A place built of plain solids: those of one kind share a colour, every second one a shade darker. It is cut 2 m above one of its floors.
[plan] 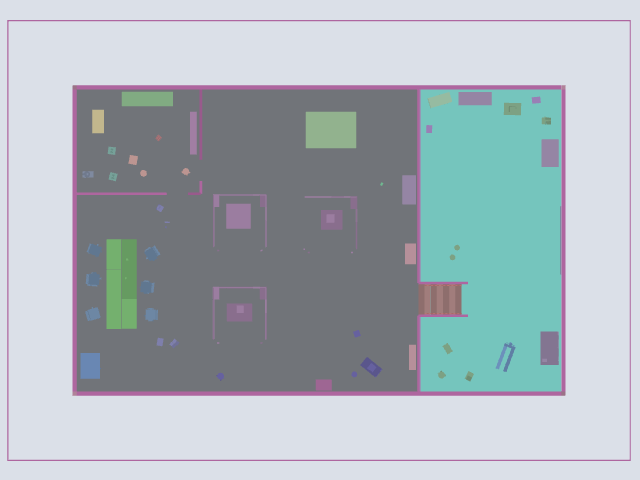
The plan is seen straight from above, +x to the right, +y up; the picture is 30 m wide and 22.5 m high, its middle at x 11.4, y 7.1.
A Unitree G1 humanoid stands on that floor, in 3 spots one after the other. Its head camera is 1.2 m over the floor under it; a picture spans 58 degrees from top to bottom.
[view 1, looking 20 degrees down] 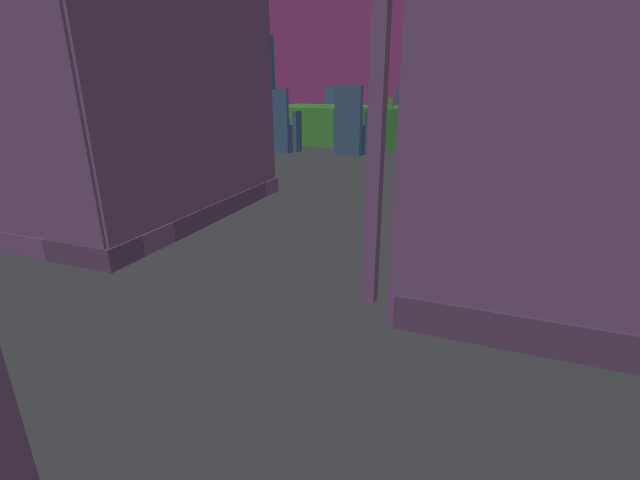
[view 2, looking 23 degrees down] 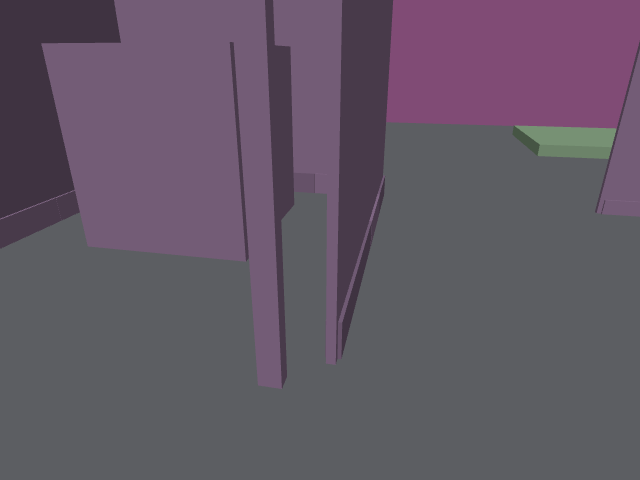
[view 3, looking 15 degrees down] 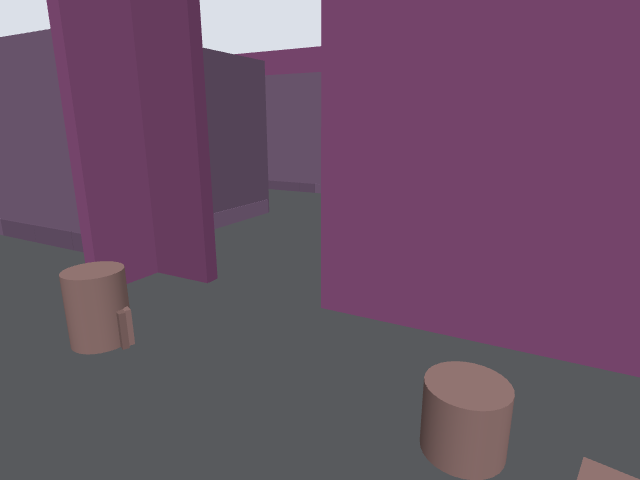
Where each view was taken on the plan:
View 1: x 10.87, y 7.15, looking -159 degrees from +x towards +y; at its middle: ground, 3.51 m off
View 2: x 9.13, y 5.30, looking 102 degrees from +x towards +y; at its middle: ground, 3.07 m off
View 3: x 2.95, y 11.72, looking -62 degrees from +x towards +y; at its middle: ground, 4.64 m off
